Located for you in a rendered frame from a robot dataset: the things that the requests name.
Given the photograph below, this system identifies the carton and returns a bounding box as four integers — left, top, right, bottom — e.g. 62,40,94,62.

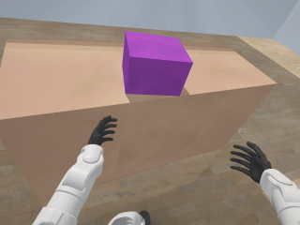
122,31,193,97

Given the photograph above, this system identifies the pedestal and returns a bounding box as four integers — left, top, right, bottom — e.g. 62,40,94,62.
0,39,277,203

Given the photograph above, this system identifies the left robot hand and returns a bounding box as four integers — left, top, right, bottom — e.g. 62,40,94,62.
87,115,117,146

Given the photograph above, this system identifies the robot left thigh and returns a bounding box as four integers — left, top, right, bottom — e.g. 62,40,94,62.
108,211,145,225

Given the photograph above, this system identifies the left robot forearm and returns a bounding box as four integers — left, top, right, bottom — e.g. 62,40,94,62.
32,144,104,225

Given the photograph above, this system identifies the right robot hand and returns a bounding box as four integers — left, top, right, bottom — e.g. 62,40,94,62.
230,142,272,184

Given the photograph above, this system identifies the robot left foot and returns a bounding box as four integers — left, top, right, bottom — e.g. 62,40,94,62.
139,210,151,225

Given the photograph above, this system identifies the right robot forearm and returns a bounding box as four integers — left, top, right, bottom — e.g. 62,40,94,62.
260,169,300,225

